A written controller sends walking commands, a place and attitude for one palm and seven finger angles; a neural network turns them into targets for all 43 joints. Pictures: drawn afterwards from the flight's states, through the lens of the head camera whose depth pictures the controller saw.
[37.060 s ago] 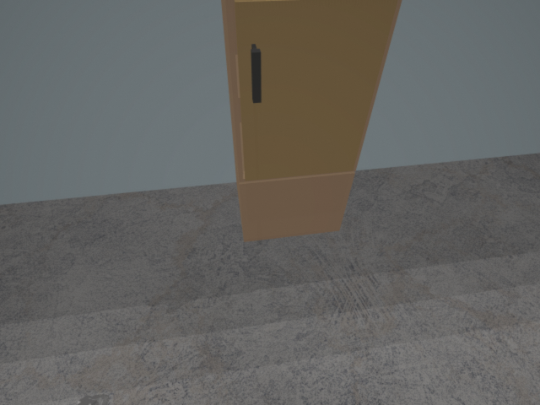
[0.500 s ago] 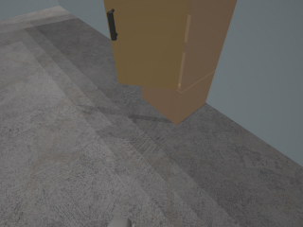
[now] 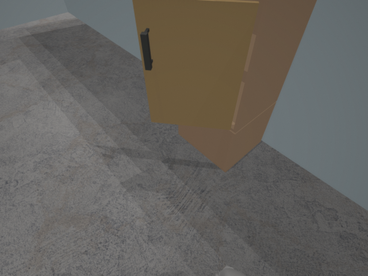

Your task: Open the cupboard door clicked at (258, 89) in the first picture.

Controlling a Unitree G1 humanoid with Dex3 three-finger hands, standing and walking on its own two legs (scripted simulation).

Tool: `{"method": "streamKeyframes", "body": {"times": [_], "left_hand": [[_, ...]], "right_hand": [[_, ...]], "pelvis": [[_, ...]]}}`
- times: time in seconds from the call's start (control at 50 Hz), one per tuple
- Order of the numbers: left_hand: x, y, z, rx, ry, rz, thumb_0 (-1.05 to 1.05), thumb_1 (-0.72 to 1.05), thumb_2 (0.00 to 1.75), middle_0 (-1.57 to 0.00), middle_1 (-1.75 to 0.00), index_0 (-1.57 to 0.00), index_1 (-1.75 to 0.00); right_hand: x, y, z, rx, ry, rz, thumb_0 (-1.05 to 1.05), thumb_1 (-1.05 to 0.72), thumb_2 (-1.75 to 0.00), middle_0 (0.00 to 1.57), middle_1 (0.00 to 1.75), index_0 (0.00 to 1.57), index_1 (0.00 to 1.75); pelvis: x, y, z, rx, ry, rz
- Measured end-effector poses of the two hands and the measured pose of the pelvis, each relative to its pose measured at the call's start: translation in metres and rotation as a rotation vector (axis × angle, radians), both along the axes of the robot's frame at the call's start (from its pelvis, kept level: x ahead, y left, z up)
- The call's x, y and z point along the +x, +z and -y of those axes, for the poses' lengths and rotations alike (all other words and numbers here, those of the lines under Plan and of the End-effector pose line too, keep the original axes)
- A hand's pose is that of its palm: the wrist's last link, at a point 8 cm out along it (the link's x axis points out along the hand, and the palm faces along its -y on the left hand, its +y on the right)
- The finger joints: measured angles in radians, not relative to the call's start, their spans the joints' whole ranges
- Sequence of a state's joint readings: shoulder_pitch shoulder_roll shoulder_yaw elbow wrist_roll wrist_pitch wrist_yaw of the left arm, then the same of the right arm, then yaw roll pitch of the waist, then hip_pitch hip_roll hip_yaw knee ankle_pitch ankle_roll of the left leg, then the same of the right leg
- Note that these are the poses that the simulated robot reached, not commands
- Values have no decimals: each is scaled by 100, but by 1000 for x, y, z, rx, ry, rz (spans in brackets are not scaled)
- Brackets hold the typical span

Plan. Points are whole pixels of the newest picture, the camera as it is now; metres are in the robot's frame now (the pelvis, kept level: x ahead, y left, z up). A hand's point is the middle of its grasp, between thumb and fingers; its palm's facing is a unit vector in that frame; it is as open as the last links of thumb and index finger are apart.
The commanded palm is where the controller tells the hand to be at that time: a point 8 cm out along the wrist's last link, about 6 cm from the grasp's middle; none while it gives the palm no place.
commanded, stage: take the last steps up to it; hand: left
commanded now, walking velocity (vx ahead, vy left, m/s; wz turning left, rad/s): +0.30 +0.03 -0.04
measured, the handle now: (147, 49) +0.87 +0.19 +0.06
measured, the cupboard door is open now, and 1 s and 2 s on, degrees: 40 40 40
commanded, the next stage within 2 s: come to a stop and stand still in 0.48 s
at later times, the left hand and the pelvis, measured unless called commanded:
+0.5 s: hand out of the picture +0.15 +0.20 -0.18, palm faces +0.09 -0.98 -0.16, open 7.2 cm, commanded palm none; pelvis +0.19 +0.03 -0.01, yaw +0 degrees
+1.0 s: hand (123, 201) +0.35 +0.21 -0.17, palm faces -0.03 -0.97 -0.24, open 7.3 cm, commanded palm none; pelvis +0.27 +0.02 -0.01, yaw -3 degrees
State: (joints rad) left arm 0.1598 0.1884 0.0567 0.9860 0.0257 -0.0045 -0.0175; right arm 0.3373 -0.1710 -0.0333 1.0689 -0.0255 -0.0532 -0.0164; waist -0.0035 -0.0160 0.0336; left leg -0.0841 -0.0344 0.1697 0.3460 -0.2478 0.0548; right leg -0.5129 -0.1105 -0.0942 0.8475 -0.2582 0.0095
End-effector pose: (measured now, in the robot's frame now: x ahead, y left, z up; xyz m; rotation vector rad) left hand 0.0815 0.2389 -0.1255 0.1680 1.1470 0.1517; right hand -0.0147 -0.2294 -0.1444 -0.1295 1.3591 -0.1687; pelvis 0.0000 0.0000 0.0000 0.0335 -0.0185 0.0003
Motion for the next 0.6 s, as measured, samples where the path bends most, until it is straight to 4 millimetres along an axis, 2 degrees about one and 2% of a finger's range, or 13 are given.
{"method": "streamKeyframes", "body": {"times": [0.1,0.16,0.2,0.26,0.36,0.48,0.54,0.6], "left_hand": [[81,6,17,10,-71,88,0,92,90,-20,-30,-20,-29],[111,-1,28,13,-84,125,0,91,90,-20,-30,-20,-30],[114,-3,32,2,-66,111,0,91,90,-20,-30,-20,-30],[103,-6,37,-20,-30,34,0,91,90,-20,-30,-20,-30],[85,-8,15,-8,43,-86,-2,96,90,-20,-30,-20,-30],[65,-23,-9,-54,103,-244,-1,94,90,-20,-30,-20,-30],[67,-38,-23,-73,112,-315,0,93,90,-20,-30,-20,-30],[89,-38,-34,-69,83,-336,0,92,90,-20,-30,-20,-30]], "right_hand": [[-7,-13,-2,41,-61,-107,0,-91,-90,20,30,20,29],[2,-23,2,60,-80,-158,1,-91,-90,20,30,20,29],[20,-21,5,59,-76,-166,1,-91,-90,20,30,20,29],[61,-12,11,41,-65,-128,1,-91,-90,20,30,19,29],[145,5,10,12,-20,-11,1,-91,-90,20,30,19,29],[247,12,-12,-23,59,126,1,-91,-90,20,30,19,29],[287,8,-28,-50,77,194,1,-91,-90,20,30,19,29],[305,11,-43,-51,66,214,0,-91,-90,20,30,19,29]], "pelvis": [[42,-7,9,7,-18,8],[66,-17,18,-5,-17,14],[79,-15,19,-22,-5,19],[98,-7,18,-36,-4,8],[132,4,11,-42,1,-15],[180,-1,-19,-55,0,-10],[203,-14,-37,-57,-10,-5],[219,-12,-47,-44,-29,0]]}}
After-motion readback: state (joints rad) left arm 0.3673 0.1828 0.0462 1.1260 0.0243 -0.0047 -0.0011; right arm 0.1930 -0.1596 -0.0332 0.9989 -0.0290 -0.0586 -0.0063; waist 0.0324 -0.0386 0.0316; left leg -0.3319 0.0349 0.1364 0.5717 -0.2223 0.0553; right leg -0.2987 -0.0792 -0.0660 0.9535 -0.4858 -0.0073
